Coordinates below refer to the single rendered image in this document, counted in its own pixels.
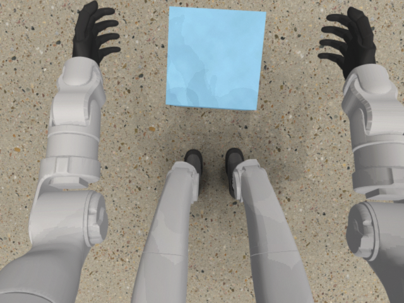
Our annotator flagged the right robot forearm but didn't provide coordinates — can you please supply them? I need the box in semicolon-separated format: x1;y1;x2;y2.
342;64;404;203

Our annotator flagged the left robot hand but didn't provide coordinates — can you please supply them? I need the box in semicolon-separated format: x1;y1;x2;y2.
72;0;121;67

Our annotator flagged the carton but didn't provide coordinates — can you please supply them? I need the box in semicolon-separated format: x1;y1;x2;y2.
165;6;266;110

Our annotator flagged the left robot upper arm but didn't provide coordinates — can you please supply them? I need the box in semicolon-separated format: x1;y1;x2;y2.
0;190;109;303

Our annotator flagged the left robot forearm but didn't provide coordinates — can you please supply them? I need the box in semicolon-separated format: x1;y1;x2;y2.
28;57;106;243

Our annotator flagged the robot left thigh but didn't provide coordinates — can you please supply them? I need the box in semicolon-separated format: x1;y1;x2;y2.
131;167;199;303

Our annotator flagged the right robot hand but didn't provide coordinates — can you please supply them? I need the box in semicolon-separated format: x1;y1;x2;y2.
318;7;376;80

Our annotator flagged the right robot upper arm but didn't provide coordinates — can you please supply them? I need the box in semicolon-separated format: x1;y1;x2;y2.
346;201;404;303

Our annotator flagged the robot left shin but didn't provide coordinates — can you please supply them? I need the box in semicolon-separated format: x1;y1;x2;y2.
165;162;197;180

